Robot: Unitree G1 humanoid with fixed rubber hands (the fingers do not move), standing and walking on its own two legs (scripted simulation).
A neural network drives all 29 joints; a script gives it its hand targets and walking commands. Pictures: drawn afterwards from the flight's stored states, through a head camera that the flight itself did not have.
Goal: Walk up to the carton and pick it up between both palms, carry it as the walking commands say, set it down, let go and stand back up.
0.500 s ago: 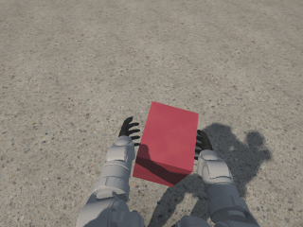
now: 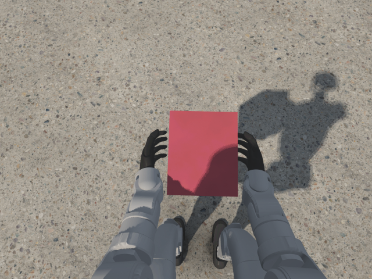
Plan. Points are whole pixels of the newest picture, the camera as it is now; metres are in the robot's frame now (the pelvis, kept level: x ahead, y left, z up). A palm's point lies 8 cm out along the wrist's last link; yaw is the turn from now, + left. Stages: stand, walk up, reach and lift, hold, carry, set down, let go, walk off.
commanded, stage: set down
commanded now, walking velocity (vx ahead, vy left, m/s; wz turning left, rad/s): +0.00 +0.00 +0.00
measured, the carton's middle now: (199, 155) +0.38 +0.00 -0.15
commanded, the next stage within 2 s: none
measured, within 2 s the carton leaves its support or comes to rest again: neither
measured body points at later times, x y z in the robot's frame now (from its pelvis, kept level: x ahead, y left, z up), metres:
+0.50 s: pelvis -0.01 +0.00 -0.02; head +0.28 +0.01 +0.32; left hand +0.37 +0.11 -0.18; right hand +0.36 -0.12 -0.17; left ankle +0.07 +0.10 -0.70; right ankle +0.06 -0.10 -0.70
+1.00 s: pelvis -0.06 +0.00 -0.10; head +0.28 +0.01 +0.19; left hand +0.40 +0.11 -0.28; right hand +0.39 -0.13 -0.27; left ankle +0.07 +0.10 -0.70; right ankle +0.06 -0.10 -0.70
